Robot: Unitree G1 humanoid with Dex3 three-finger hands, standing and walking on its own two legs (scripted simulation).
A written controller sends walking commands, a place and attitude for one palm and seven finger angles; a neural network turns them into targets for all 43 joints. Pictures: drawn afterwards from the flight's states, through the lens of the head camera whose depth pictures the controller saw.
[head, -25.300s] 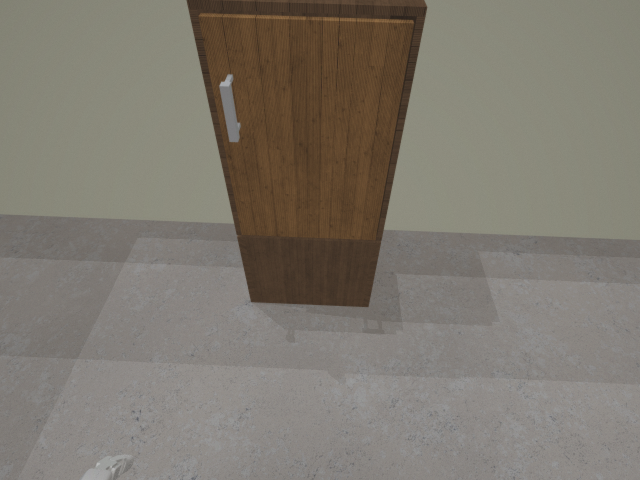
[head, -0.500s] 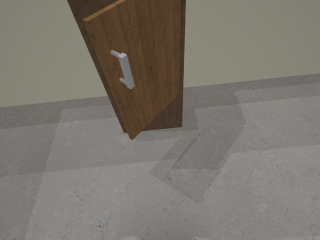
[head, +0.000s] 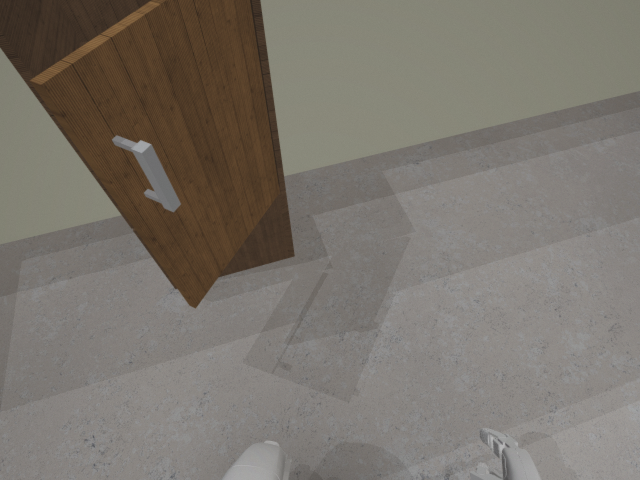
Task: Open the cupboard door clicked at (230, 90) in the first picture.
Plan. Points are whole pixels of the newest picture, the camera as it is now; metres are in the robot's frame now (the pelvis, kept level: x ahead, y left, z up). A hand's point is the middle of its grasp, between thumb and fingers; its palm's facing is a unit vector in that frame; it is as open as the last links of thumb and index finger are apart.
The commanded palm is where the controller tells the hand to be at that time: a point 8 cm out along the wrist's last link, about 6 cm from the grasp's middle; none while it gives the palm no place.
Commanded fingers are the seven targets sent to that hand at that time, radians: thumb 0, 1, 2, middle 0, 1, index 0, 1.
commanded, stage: walk to a spot facing it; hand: left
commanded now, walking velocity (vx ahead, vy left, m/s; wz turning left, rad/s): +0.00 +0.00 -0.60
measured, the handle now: (148, 174) +0.48 +0.32 +0.05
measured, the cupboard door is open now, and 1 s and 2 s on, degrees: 46 46 46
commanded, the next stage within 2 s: none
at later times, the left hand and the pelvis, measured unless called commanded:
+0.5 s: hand (202, 410) +0.21 +0.21 -0.17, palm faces -0.33 -0.91 -0.23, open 7.4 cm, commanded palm none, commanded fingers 0.00 0.90 0.90 -0.20 -0.30 -0.20 -0.30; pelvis +0.04 +0.04 -0.01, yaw -20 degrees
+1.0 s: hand (261, 383) +0.26 +0.13 -0.19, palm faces -0.54 -0.82 -0.18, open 7.4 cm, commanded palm none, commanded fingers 0.00 0.90 0.90 -0.20 -0.30 -0.20 -0.30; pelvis +0.10 +0.01 -0.02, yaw -36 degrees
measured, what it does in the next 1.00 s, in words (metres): steps on the spot, turning right: left foot, then right foot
